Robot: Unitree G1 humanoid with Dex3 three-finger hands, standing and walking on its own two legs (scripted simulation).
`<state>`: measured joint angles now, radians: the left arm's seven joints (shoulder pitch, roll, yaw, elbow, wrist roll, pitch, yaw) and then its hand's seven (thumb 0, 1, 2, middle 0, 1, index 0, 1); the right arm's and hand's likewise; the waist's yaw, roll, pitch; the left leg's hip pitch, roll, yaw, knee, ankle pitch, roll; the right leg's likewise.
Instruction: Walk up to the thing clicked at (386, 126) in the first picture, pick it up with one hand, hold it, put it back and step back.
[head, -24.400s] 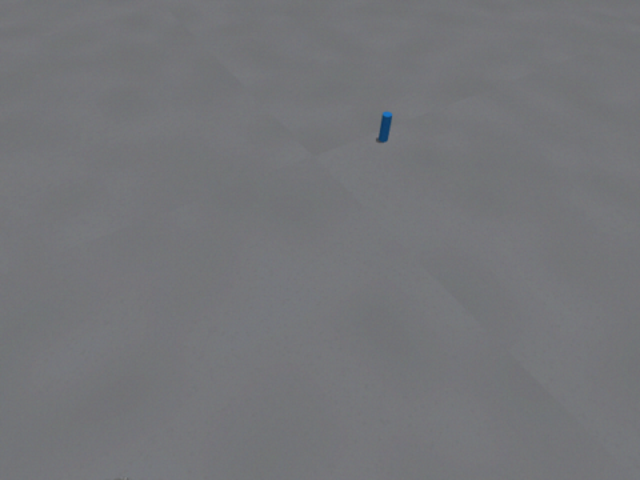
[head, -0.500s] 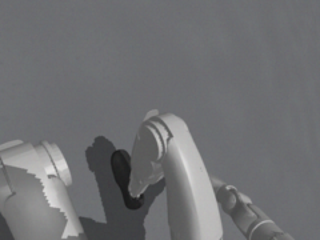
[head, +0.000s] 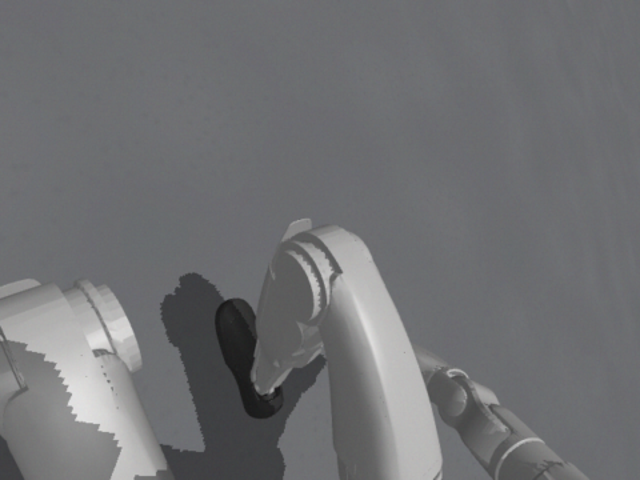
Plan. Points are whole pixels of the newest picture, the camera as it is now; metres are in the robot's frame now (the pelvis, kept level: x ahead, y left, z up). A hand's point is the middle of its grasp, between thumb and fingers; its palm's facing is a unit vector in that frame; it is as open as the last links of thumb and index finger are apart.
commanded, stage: open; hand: left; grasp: from the side
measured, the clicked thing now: out of the picture +0.44 +0.30 -0.21
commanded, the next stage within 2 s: withdraw in 0.10 s
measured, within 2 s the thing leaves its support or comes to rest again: neither
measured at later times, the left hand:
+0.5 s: hand out of the picture +0.44 +0.32 -0.15, palm faces +0.41 -0.91 -0.01, open 16.7 cm
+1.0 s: hand out of the picture +0.35 +0.41 -0.03, palm faces +0.37 -0.84 -0.39, open 17.3 cm
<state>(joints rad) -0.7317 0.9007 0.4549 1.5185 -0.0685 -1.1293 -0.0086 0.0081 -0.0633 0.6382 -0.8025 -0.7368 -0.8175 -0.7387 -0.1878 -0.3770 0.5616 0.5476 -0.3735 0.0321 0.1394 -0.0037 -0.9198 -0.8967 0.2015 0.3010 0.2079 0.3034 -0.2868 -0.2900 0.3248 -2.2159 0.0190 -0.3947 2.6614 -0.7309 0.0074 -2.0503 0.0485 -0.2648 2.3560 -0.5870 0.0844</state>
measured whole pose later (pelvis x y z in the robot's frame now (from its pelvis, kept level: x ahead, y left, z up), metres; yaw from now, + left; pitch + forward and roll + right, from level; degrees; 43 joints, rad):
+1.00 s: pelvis +0.01 -0.01 +0.06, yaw +8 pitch +29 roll -11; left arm -0.51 0.74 0.47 0.91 0.09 -0.41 -0.10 -0.01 -0.53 0.09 -0.08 -0.07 -0.07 -0.07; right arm 0.05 -0.28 0.13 0.59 -0.06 0.13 0.08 0.00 -0.93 -0.91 0.20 0.30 0.21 0.31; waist -0.12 -0.05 -0.05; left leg -2.22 0.03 -0.15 2.39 -0.69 0.03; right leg -2.12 -0.02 -0.10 2.24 -0.63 0.04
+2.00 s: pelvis +0.10 +0.01 +0.42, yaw +16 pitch +11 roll -3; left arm 0.45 0.23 -0.02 0.00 -0.02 0.26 0.18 -0.01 -0.57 0.04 -0.05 -0.05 -0.05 -0.04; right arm 0.29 -0.20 0.04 0.48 0.04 -0.05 -0.18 0.01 -0.90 -0.90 0.20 0.30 0.21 0.30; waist -0.04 0.05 -0.17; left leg -0.72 0.05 -0.02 1.04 -0.51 0.00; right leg -0.69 -0.03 -0.05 0.97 -0.47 0.03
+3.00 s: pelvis +0.10 -0.01 +0.43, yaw +17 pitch +7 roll -2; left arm 0.46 0.20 -0.01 0.02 -0.01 0.26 0.13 -0.01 -0.57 0.04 -0.05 -0.05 -0.05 -0.05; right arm 0.27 -0.22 0.02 0.52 0.01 -0.13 -0.17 0.01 -0.90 -0.90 0.20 0.30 0.21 0.30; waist -0.02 0.03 -0.10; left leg -0.61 0.05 -0.02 0.94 -0.46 -0.02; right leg -0.59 -0.02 -0.06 0.90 -0.44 0.01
